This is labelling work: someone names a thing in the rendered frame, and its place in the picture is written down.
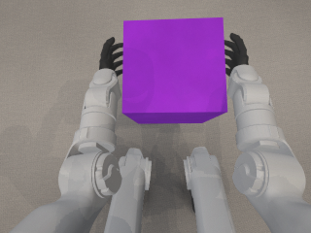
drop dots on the robot thigh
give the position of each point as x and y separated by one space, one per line
204 180
126 208

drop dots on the robot left forearm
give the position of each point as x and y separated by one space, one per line
99 116

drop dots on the right robot hand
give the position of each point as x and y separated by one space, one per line
238 55

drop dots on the robot right forearm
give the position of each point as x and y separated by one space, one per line
254 114

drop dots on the robot right upper arm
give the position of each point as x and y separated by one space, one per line
274 184

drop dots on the left robot thigh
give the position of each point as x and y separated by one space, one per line
126 208

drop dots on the right robot thigh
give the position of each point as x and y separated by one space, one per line
204 180

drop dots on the robot left upper arm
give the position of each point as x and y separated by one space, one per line
86 182

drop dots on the left robot hand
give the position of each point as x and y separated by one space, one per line
107 57

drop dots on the carton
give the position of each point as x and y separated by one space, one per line
173 70

